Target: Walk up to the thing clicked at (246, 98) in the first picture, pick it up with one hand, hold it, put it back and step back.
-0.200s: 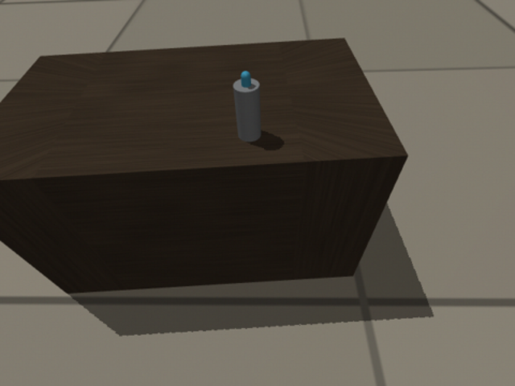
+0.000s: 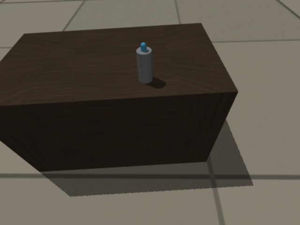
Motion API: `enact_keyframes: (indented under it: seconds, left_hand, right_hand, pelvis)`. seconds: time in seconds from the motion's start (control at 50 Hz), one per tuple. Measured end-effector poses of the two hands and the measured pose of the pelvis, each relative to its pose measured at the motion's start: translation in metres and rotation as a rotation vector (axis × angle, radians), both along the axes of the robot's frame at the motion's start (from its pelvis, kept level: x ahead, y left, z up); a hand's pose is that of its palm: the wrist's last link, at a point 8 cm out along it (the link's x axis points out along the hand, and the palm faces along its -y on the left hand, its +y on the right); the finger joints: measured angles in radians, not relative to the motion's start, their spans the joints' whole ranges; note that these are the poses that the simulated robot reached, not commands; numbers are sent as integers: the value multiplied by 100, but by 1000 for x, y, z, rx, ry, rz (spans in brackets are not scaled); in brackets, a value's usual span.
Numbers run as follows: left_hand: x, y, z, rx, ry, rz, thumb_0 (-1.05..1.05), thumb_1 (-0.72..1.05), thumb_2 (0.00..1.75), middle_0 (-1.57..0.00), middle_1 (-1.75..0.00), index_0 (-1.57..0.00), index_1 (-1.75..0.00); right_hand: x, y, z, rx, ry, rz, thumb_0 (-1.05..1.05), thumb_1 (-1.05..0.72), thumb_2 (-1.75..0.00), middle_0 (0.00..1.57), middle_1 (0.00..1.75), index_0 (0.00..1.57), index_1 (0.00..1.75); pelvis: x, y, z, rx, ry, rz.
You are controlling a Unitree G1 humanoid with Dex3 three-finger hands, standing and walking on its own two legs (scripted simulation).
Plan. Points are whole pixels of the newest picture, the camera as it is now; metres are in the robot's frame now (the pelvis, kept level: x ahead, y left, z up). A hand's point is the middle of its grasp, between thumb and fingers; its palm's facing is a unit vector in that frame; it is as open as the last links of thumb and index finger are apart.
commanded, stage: stand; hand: right
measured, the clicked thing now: (144, 62) +0.75 +0.07 +0.01
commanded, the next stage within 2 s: walk up in 0.92 s
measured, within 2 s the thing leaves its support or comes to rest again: neither
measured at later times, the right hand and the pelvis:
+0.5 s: hand out of the picture +0.08 -0.25 -0.16, palm faces -0.03 +0.94 -0.33, open 7.4 cm; pelvis +0.01 +0.00 +0.00, yaw +0 degrees
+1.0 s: hand out of the picture +0.09 -0.25 -0.16, palm faces -0.07 +0.94 -0.33, open 7.4 cm; pelvis +0.01 +0.01 +0.00, yaw +2 degrees
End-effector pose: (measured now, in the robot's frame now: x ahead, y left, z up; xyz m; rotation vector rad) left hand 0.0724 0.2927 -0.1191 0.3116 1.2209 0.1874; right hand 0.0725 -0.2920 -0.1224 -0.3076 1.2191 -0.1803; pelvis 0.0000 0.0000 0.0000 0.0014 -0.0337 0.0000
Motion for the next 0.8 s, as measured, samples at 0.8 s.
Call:
enact_keyframes:
  seconds: [0.8]
  left_hand:
    - [4,3,0,2,6,9,0,90,90,-21,-30,-20,-30]
  right_hand:
    - [6,1,1,-5,6,2,1,-91,-90,21,30,20,30]
  pelvis:
    - [7,2,1,0,3,4]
